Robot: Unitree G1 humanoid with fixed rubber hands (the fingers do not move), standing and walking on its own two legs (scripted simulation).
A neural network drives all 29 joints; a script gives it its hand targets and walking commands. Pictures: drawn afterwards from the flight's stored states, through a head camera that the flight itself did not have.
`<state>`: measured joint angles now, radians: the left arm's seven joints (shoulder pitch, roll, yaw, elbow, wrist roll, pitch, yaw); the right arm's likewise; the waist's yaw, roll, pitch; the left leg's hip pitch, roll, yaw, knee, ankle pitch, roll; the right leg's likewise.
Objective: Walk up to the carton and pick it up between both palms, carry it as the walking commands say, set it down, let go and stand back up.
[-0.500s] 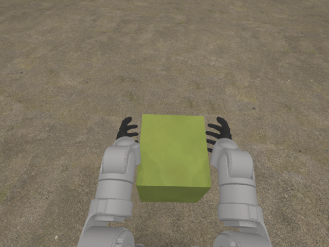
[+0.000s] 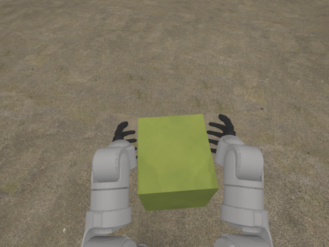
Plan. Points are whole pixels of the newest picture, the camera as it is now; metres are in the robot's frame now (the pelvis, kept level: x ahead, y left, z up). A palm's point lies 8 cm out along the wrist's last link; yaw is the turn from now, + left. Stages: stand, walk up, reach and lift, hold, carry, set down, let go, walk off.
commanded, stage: carry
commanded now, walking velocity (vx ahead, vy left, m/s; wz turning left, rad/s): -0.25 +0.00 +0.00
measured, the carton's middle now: (173, 164) +0.33 +0.00 +0.01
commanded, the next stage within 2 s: none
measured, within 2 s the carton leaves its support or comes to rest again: neither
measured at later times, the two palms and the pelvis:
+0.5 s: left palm (114, 190) +0.22 +0.13 +0.07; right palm (229, 181) +0.25 -0.12 +0.08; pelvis -0.10 -0.01 +0.00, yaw +3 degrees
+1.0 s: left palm out of the picture +0.06 +0.11 +0.09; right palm out of the picture +0.08 -0.14 +0.09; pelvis -0.26 -0.03 -0.01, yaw +4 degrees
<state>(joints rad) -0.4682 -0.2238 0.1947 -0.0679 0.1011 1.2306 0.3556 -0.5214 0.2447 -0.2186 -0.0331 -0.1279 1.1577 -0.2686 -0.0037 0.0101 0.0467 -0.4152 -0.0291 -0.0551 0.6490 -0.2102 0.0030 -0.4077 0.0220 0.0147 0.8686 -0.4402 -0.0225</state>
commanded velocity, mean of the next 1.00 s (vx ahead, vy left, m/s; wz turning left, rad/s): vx -0.25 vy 0.00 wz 0.00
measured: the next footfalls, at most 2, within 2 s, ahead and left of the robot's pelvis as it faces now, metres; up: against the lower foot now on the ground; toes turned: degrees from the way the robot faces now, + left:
right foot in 0.12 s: +0.01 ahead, -0.12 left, +0.00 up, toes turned +0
left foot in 0.42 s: -0.03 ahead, +0.11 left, +0.00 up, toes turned +4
